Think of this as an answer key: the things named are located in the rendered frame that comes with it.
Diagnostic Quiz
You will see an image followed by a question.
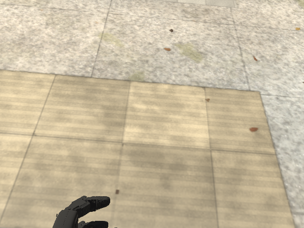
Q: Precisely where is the left robot hand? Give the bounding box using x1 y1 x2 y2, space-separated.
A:
52 196 117 228

